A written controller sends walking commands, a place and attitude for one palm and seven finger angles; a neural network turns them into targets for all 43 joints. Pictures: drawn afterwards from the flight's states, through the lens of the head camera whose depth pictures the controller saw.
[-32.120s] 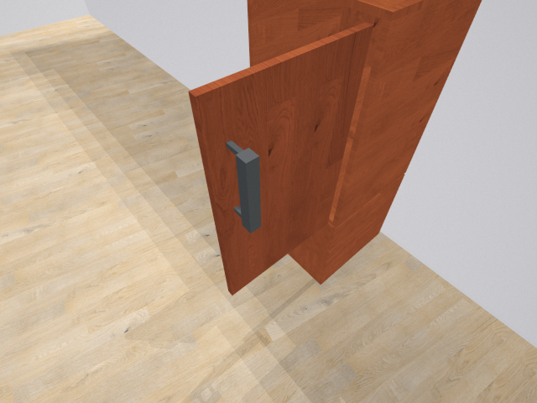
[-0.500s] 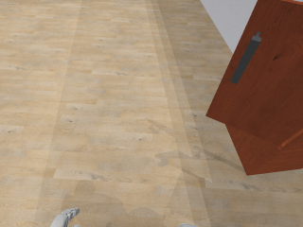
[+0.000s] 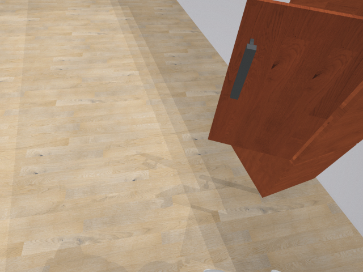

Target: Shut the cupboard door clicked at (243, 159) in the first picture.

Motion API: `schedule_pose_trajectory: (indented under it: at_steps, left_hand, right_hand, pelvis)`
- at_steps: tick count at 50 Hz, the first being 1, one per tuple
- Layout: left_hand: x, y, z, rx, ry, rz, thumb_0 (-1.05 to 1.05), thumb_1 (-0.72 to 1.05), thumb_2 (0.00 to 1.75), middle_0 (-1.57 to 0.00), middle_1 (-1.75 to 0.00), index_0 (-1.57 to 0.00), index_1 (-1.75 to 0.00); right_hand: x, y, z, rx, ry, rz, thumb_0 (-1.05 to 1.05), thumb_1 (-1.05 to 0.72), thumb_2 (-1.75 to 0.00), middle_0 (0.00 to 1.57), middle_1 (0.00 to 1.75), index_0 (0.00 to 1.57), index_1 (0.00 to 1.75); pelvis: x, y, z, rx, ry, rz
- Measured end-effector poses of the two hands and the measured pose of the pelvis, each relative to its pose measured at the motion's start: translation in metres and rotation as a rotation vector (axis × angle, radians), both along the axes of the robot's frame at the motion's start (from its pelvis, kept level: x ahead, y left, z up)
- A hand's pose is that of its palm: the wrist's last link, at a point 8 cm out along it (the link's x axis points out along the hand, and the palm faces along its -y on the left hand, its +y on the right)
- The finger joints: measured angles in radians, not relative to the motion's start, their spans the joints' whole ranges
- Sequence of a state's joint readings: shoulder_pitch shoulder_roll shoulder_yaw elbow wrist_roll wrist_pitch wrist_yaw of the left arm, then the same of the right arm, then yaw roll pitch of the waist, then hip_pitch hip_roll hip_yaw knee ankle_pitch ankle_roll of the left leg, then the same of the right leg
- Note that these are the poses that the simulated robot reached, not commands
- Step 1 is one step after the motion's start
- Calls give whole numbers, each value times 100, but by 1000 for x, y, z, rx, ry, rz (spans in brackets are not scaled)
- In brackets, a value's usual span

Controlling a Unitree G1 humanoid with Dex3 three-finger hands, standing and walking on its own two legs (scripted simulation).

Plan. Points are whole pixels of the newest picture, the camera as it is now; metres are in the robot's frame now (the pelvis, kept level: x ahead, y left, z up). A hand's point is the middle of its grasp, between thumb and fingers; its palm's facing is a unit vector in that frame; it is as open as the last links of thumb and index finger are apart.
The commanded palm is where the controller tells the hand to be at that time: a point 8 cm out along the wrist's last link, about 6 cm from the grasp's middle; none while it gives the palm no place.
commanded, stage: turn to face it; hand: left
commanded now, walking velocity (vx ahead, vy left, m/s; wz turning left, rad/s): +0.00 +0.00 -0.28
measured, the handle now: (242, 70) +0.66 -0.14 +0.07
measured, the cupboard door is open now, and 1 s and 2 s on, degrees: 55 55 55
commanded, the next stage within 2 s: take the last steps up to it in 0.16 s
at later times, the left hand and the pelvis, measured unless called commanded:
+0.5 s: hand out of the picture +0.11 +0.15 -0.17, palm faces -0.12 -0.97 -0.19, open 7.4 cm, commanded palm none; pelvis +0.03 -0.03 +0.01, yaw -7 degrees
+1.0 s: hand (178, 202) +0.32 +0.02 -0.17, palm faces -0.31 -0.93 -0.20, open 7.4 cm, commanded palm none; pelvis +0.16 -0.13 -0.01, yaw -14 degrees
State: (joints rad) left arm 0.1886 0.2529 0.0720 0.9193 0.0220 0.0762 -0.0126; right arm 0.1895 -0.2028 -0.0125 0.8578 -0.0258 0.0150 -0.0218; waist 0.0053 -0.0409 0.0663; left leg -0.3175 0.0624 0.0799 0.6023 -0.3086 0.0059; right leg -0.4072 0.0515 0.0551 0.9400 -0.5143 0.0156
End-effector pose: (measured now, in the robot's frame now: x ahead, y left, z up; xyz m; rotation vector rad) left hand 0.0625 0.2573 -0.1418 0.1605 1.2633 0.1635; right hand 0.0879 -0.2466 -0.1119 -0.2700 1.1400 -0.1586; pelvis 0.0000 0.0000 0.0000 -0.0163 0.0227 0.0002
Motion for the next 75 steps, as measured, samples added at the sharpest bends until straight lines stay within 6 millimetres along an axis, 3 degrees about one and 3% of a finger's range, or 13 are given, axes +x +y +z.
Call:
schedule_pose_trajectory:
  at_steps: [7, 12, 15, 22, 29, 37, 46, 50, 55, 60, 64, 69, 75]
  left_hand:
    - [34, -10, 17, 7, -29, -76, 1, 91, 89, -19, -30, -20, -30]
    - [58, -31, 18, 42, -79, -143, 0, 91, 89, -19, -30, -20, -30]
    - [59, -44, 21, 52, -74, -164, 0, 91, 89, -19, -30, -20, -30]
    - [51, -58, 18, 8, -12, -164, 0, 90, 89, -20, -30, -20, -30]
    - [61, -53, -12, -51, 78, -182, 0, 90, 89, -20, -30, -20, -30]
    - [140, -80, 5, -74, 38, -273, 1, 91, 89, -19, -30, -20, -30]
    - [251, -159, 4, -44, -64, -396, 1, 91, 90, -19, -30, -20, -30]
    - [269, -188, 4, -23, -106, -374, 0, 91, 89, -19, -30, -20, -30]
    - [257, -205, 8, -16, -31, -339, 0, 91, 89, -19, -30, -20, -30]
    - [255, -200, 4, -11, -4, -275, 0, 92, 89, -20, -30, -21, -30]
    - [254, -187, -9, -15, 18, -227, 0, 92, 89, -20, -30, -21, -30]
    - [248, -172, -6, 12, 59, -201, 0, 91, 89, -20, -30, -20, -30]
    - [238, -167, 5, 35, 66, -210, 0, 91, 89, -19, -30, -20, -30]
  right_hand:
    - [-42, -3, -5, 33, 86, -90, 0, -90, -90, 20, 30, 21, 30]
    - [-74, -22, -29, 78, 148, -179, 0, -90, -90, 20, 30, 21, 30]
    - [-85, -32, -36, 82, 191, -223, 1, -90, -90, 20, 30, 21, 30]
    - [-74, -36, -19, 70, 171, -239, 1, -91, -90, 20, 30, 20, 30]
    - [-53, -29, -10, 10, 101, -254, 1, -90, -90, 20, 30, 20, 30]
    - [-86, -25, 8, 24, 245, -352, 0, -90, -90, 20, 30, 21, 30]
    - [-106, -56, -13, 112, 427, -491, 0, -90, -90, 20, 30, 21, 30]
    - [-76, -88, -29, 127, 449, -487, 1, -90, -90, 20, 30, 20, 30]
    - [11, -125, -26, 104, 290, -421, 1, -91, -90, 20, 30, 20, 30]
    - [96, -140, -22, 95, 138, -343, 0, -91, -90, 20, 30, 20, 30]
    - [145, -141, -19, 72, 53, -287, 0, -91, -90, 20, 30, 20, 30]
    - [173, -140, -7, 47, 5, -234, 0, -90, -90, 20, 30, 20, 30]
    - [166, -148, 1, 40, -11, -245, 0, -90, -90, 20, 30, 21, 30]
  pelvis:
    - [4, -5, 9, -18, -5, -53]
    - [8, -23, -3, 13, -5, -90]
    - [9, -26, -3, 1, -7, -100]
    - [24, -29, 7, 8, -4, -118]
    - [52, -24, -4, -3, 5, -171]
    - [88, -44, 15, -29, 6, -223]
    - [139, -104, -2, -11, 10, -258]
    - [157, -128, -9, -12, 1, -252]
    - [178, -141, 4, 0, 5, -243]
    - [195, -145, 4, -9, -1, -237]
    - [207, -141, -4, -21, -10, -231]
    - [207, -140, 2, -17, -2, -238]
    - [198, -145, 9, -20, 2, -249]
